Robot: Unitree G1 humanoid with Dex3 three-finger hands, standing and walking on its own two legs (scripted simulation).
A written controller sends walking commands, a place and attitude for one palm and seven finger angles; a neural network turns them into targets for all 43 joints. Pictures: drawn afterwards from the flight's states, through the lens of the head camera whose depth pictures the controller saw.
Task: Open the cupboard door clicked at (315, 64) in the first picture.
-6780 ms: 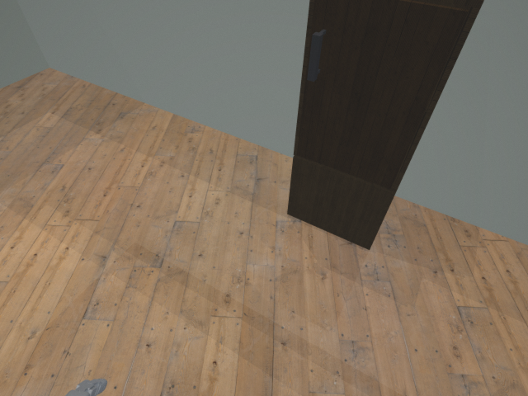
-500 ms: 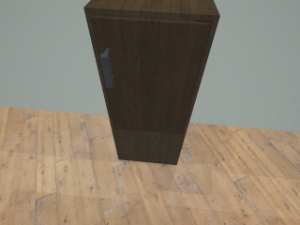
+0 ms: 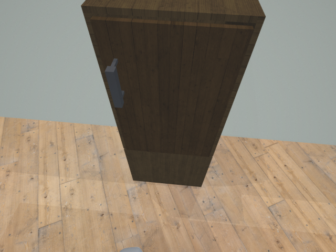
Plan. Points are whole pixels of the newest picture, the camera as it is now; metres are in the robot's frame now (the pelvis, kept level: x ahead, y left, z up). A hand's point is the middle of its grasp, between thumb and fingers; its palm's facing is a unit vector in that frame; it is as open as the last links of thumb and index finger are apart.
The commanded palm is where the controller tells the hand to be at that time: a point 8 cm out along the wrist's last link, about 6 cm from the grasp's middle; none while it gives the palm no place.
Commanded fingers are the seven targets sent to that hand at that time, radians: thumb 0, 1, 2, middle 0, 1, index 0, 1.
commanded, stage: come to a stop and stand still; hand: left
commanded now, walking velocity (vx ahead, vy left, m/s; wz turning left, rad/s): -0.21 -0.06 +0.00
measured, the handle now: (117, 83) +0.54 +0.19 +0.08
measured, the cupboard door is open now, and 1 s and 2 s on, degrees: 0 0 0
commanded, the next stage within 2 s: look again from close up in 1.70 s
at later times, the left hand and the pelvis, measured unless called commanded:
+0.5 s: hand out of the picture -0.01 +0.15 -0.17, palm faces +0.05 -0.97 -0.25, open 7.4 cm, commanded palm none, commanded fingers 0.00 0.90 0.90 -0.20 -0.30 -0.20 -0.30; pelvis -0.05 -0.03 -0.01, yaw +1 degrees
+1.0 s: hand out of the picture -0.12 +0.12 -0.17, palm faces +0.05 -0.98 -0.17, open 7.4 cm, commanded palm none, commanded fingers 0.00 0.90 0.90 -0.20 -0.30 -0.20 -0.30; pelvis -0.11 -0.05 +0.01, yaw +1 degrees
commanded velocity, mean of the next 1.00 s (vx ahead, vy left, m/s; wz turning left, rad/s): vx -0.02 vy -0.02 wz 0.00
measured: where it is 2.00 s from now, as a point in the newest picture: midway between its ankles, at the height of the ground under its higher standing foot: outside the picture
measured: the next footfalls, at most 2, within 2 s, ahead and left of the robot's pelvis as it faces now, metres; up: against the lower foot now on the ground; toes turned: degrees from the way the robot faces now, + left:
left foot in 0.02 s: +0.08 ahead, +0.12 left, +0.00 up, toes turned +6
right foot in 0.34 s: -0.06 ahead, -0.14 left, +0.00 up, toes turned +0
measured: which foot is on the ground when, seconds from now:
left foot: up 0.00-0.00, down 0.02-0.34, up 0.36-0.52, down 0.54-1.00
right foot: down 0.00-0.04, up 0.06-0.32, down 0.34-1.00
